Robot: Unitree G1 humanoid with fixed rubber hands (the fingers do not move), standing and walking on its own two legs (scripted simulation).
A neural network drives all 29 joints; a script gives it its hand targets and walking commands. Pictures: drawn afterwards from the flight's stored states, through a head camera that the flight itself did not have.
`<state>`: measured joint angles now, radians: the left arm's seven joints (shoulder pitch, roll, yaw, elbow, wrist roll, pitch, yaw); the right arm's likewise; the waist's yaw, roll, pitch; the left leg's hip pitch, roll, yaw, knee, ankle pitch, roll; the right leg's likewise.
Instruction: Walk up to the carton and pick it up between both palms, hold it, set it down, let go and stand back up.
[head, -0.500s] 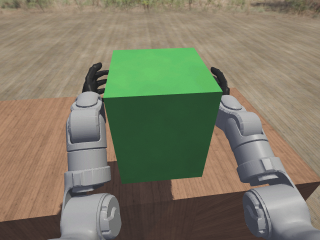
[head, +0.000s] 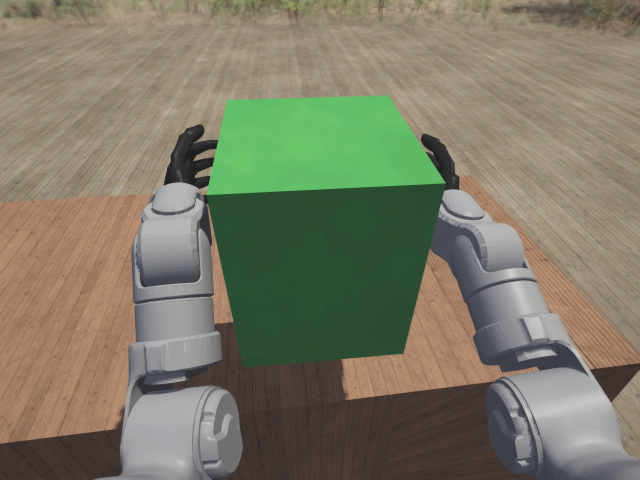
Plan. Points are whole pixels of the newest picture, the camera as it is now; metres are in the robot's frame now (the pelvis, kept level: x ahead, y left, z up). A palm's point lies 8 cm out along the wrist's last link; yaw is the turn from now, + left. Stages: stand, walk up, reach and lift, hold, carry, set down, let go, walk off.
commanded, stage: hold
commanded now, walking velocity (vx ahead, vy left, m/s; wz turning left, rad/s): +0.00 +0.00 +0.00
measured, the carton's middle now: (316, 229) +0.38 +0.01 +0.19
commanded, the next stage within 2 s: none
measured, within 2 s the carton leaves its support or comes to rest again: neither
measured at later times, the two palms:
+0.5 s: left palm (184, 191) +0.37 +0.16 +0.26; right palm (439, 197) +0.38 -0.13 +0.24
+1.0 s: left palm (184, 190) +0.37 +0.16 +0.26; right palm (439, 196) +0.38 -0.13 +0.24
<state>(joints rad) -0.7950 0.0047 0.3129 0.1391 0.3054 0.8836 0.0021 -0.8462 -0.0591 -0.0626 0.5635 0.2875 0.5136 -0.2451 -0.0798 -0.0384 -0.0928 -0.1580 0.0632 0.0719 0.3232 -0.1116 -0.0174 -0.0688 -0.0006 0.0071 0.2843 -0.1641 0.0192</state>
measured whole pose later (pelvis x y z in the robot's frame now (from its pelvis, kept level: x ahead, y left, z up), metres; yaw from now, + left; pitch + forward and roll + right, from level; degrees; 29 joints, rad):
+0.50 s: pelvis +0.00 +0.00 +0.00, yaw +0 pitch -3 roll -1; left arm -0.80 0.01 0.31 0.14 0.31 0.88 0.00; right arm -0.85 -0.06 -0.06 0.56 0.29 0.52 -0.25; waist -0.08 -0.04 -0.09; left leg -0.16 0.06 0.07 0.32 -0.11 -0.02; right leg -0.07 0.00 0.01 0.28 -0.16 0.02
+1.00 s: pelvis +0.00 +0.00 +0.00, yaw +0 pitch -3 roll -1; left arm -0.80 0.01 0.31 0.14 0.31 0.88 0.00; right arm -0.86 -0.06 -0.06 0.56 0.29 0.52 -0.25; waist -0.08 -0.04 -0.09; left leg -0.16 0.06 0.07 0.32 -0.11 -0.02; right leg -0.07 0.00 0.01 0.28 -0.16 0.02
